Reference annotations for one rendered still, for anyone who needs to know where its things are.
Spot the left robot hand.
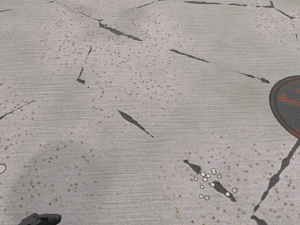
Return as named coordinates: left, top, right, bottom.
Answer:
left=18, top=213, right=62, bottom=225

